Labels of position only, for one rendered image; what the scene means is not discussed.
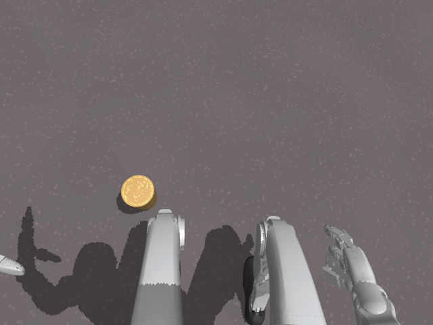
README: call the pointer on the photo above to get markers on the cup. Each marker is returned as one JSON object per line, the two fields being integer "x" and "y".
{"x": 139, "y": 192}

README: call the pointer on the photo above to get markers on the right robot hand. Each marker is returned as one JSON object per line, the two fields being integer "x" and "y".
{"x": 355, "y": 267}

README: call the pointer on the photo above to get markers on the left robot hand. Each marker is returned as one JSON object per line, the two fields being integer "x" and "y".
{"x": 10, "y": 266}

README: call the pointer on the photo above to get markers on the right robot arm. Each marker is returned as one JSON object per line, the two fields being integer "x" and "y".
{"x": 372, "y": 306}

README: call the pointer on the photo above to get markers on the right robot foot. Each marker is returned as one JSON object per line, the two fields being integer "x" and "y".
{"x": 252, "y": 317}

